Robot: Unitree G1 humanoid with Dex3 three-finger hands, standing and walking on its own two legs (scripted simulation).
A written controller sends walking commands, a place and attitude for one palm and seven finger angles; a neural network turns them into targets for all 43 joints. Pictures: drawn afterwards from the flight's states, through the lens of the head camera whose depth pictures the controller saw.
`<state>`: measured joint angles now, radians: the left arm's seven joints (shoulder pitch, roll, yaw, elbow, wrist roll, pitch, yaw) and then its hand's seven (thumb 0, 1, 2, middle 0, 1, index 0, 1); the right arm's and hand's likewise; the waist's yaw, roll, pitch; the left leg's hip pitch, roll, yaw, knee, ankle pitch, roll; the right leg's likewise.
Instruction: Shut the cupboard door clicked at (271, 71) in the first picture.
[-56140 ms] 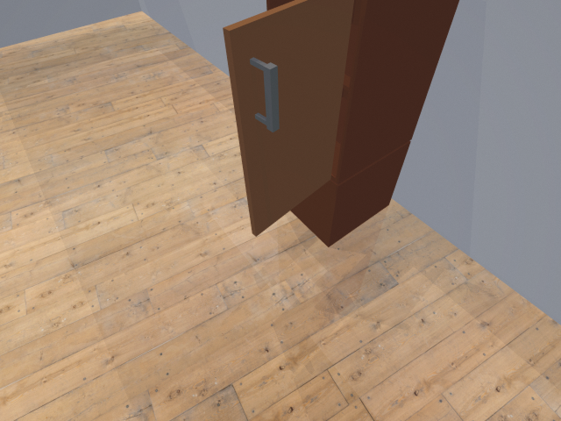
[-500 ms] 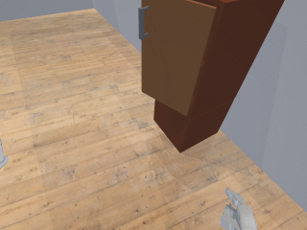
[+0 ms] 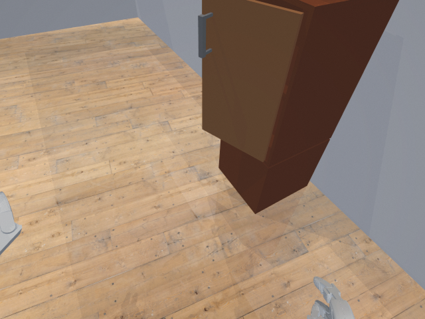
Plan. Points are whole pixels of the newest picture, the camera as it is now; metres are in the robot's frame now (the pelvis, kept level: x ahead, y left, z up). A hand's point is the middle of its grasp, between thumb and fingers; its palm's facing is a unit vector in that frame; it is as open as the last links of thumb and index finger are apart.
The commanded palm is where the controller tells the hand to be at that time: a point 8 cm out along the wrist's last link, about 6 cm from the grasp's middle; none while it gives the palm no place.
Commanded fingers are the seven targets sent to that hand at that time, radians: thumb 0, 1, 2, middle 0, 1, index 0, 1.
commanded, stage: let the arm hang, fingers relaxed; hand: left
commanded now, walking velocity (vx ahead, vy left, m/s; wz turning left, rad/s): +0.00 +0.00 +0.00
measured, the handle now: (205, 35) +0.96 +0.06 +0.12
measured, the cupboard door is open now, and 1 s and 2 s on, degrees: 22 22 22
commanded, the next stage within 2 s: look to check the result in 1.10 s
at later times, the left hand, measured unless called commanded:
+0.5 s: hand out of the picture -0.03 +0.19 -0.18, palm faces +0.03 -0.98 -0.20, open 7.2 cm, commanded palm none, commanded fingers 0.00 0.90 0.90 -0.20 -0.30 -0.20 -0.30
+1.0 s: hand out of the picture +0.03 +0.18 -0.17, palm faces +0.00 -0.98 -0.20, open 7.4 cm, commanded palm none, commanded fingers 0.00 0.90 0.90 -0.20 -0.30 -0.20 -0.30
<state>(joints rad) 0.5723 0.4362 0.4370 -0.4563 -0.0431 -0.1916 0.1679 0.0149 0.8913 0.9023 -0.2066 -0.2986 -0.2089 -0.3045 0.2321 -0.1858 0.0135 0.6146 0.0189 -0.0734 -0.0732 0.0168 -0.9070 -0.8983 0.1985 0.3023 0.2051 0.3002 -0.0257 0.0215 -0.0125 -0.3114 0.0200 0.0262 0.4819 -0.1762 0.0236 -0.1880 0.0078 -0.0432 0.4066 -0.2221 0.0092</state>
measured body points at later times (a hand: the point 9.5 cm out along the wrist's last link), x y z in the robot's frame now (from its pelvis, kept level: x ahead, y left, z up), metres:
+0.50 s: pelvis -0.01 -0.01 +0.00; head +0.00 +0.01 +0.45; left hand -0.03 +0.24 -0.16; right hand +0.02 -0.27 -0.14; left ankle +0.05 +0.10 -0.74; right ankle +0.00 -0.13 -0.74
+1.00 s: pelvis +0.00 -0.01 +0.00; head +0.00 +0.00 +0.45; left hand +0.03 +0.23 -0.15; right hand +0.02 -0.25 -0.15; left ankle +0.05 +0.10 -0.74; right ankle +0.00 -0.13 -0.74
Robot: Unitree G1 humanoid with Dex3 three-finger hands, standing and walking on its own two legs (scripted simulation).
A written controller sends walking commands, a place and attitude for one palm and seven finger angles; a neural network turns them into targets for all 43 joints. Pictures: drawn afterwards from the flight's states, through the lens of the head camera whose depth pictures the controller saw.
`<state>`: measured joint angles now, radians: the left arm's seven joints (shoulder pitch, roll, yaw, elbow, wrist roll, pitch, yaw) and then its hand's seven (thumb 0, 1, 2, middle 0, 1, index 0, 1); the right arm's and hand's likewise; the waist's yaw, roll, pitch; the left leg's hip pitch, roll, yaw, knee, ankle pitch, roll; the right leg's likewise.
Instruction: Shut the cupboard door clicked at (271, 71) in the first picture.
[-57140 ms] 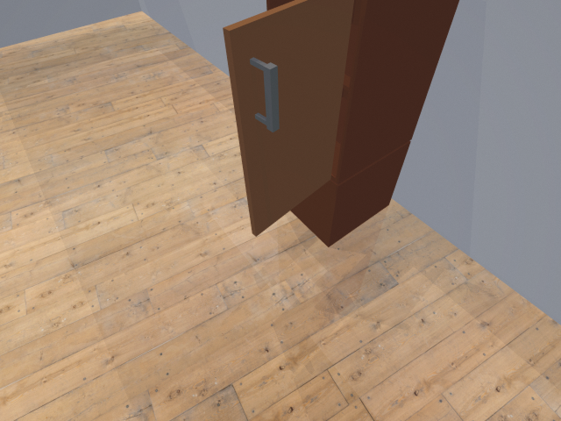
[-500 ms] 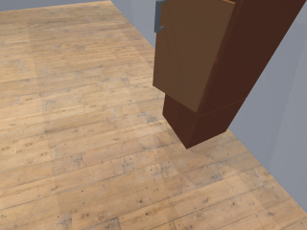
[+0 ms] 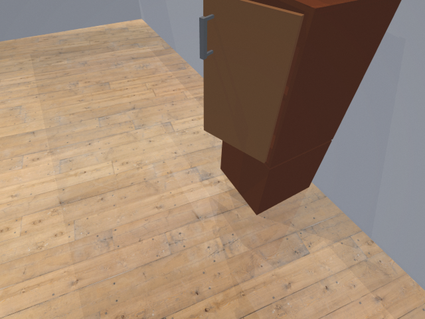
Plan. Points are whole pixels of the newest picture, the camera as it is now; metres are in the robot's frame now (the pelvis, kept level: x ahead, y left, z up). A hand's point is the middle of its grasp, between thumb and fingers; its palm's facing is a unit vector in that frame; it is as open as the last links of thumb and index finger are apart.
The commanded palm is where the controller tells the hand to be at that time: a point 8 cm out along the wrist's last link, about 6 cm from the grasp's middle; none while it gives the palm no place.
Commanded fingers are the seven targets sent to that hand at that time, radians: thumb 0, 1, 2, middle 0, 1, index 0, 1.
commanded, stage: let the arm hang, fingers relaxed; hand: left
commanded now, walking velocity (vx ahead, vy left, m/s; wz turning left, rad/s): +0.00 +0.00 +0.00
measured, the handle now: (207, 37) +0.96 +0.06 +0.11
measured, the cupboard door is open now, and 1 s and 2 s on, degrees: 22 22 22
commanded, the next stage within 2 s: look to check the result in 0.10 s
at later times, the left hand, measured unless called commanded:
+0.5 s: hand out of the picture +0.01 +0.19 -0.17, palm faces +0.01 -0.98 -0.22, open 7.4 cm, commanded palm none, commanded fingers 0.00 0.90 0.90 -0.20 -0.30 -0.20 -0.30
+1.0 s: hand out of the picture +0.04 +0.19 -0.18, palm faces +0.08 -0.97 -0.22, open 7.4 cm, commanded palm none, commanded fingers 0.00 0.90 0.90 -0.20 -0.30 -0.20 -0.30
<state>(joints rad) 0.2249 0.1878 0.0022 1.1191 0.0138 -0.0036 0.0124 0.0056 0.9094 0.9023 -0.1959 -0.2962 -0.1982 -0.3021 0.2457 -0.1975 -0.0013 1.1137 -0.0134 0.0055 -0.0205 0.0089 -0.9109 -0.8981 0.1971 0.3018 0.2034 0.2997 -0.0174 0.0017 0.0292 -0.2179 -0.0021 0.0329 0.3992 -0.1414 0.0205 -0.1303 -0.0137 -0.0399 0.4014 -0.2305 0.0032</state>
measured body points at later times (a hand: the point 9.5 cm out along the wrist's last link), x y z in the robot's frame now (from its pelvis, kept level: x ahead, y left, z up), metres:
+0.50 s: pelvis +0.02 +0.00 +0.00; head +0.03 +0.00 +0.45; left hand +0.01 +0.24 -0.16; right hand +0.03 -0.24 -0.16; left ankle +0.05 +0.10 -0.74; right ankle -0.01 -0.12 -0.74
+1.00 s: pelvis +0.02 +0.00 -0.01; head +0.04 +0.00 +0.44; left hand +0.03 +0.24 -0.16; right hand +0.05 -0.25 -0.16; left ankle +0.05 +0.10 -0.74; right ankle -0.01 -0.12 -0.74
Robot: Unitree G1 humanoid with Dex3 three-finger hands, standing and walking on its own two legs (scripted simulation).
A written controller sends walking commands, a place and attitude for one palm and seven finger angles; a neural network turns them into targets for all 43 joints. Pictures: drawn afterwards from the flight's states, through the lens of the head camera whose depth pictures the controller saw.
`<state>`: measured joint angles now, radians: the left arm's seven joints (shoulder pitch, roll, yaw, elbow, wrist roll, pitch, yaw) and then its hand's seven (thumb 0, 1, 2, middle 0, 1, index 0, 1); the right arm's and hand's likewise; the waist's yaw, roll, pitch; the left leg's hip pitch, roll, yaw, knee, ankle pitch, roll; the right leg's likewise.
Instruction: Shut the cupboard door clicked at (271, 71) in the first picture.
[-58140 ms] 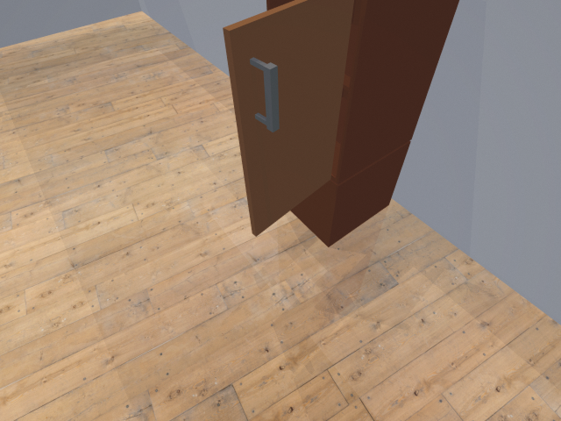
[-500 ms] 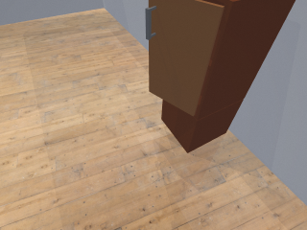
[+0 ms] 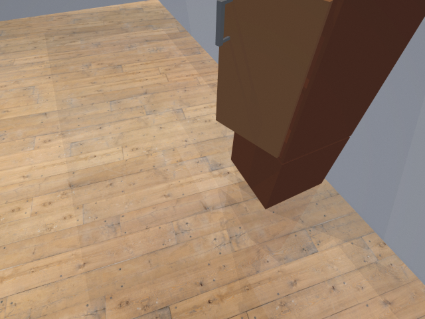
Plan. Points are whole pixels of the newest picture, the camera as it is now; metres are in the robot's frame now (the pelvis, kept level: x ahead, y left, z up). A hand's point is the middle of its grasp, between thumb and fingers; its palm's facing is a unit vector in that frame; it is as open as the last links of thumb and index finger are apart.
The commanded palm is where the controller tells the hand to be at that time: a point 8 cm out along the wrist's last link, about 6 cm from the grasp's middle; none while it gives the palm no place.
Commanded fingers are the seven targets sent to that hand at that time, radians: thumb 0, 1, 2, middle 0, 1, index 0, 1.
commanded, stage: walk to a spot facing it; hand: left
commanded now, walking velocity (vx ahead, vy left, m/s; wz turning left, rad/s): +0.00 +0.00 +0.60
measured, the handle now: (224, 22) +0.94 +0.00 +0.12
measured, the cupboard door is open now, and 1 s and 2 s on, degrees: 22 22 22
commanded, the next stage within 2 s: turn to face it in 1.94 s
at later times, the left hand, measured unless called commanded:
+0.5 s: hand out of the picture +0.06 +0.25 -0.16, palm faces +0.29 -0.92 -0.25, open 7.4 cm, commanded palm none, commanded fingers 0.00 0.90 0.90 -0.20 -0.30 -0.20 -0.30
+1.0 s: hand out of the picture -0.12 +0.18 -0.18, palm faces +0.66 -0.71 -0.24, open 7.4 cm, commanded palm none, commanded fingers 0.00 0.90 0.90 -0.20 -0.30 -0.20 -0.30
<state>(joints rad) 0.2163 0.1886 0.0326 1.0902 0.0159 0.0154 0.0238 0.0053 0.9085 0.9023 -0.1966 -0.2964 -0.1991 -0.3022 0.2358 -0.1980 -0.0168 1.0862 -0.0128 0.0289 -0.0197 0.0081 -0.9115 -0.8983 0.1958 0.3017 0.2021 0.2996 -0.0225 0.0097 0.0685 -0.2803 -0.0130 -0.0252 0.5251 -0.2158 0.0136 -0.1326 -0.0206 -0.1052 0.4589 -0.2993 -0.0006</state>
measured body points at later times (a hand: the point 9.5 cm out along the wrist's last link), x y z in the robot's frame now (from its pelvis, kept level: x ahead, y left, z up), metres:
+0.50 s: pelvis -0.01 +0.01 +0.00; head +0.05 +0.04 +0.45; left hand +0.04 +0.30 -0.14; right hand +0.11 -0.23 -0.14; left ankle +0.02 +0.10 -0.74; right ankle +0.02 -0.15 -0.69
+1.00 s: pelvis +0.01 +0.01 -0.01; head +0.04 +0.06 +0.44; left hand -0.15 +0.22 -0.16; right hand +0.26 -0.12 -0.14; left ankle -0.08 +0.09 -0.73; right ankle +0.04 -0.14 -0.74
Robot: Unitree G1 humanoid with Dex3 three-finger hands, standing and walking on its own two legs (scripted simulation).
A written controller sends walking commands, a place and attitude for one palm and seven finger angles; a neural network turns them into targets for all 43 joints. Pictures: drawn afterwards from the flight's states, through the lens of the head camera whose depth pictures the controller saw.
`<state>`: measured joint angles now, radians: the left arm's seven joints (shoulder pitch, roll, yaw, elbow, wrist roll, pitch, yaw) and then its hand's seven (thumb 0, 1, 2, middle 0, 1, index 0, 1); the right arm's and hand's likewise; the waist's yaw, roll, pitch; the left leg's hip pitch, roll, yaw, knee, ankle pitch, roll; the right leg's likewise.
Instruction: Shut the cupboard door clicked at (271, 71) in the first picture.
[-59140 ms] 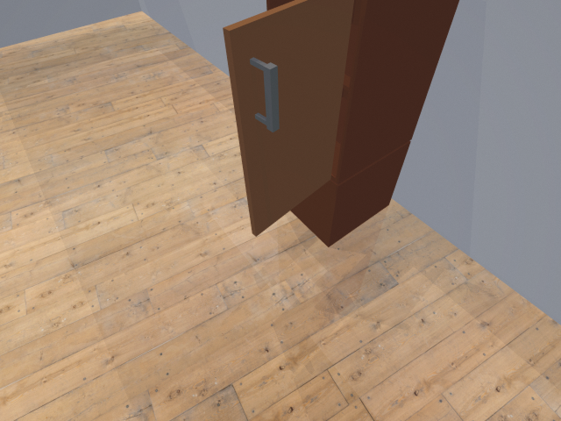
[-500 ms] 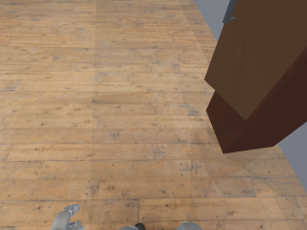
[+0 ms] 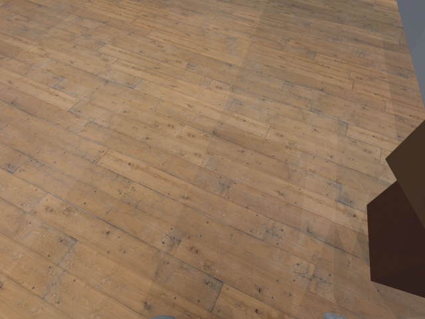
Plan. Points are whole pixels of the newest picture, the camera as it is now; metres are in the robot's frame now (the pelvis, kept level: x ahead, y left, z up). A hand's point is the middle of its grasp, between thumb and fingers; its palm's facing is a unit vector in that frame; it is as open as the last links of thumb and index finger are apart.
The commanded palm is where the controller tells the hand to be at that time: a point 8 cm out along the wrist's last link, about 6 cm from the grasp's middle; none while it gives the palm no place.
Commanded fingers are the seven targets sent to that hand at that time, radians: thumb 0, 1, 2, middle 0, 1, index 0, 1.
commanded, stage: walk to a spot facing it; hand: left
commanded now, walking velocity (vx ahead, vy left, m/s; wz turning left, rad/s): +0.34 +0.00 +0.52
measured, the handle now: out of the picture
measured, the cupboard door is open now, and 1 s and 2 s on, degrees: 22 22 22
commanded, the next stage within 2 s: turn to face it in 0.94 s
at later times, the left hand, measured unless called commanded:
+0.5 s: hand (141, 235) +0.30 +0.19 -0.15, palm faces +0.13 -0.96 -0.25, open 7.4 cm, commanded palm none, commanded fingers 0.00 0.90 0.90 -0.20 -0.30 -0.20 -0.30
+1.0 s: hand (140, 265) +0.24 +0.19 -0.19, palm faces +0.52 -0.84 -0.15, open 7.4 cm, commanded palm none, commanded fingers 0.00 0.90 0.90 -0.20 -0.30 -0.20 -0.30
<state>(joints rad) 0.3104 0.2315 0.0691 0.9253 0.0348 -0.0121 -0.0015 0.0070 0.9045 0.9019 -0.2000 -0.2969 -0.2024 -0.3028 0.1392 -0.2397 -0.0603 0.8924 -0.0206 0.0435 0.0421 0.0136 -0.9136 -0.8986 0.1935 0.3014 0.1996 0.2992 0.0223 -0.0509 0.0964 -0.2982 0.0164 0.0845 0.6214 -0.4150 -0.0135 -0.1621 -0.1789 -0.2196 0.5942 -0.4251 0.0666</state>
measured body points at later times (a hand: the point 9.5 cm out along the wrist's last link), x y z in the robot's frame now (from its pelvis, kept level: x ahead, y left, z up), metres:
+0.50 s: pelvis +0.19 -0.02 -0.01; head +0.23 -0.04 +0.43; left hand +0.29 +0.24 -0.13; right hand +0.17 -0.26 -0.18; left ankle +0.01 +0.11 -0.69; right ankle +0.30 -0.10 -0.73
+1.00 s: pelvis +0.34 +0.05 -0.01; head +0.38 +0.10 +0.43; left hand +0.21 +0.23 -0.17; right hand +0.59 -0.10 -0.13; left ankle +0.39 +0.15 -0.73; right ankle +0.31 -0.11 -0.72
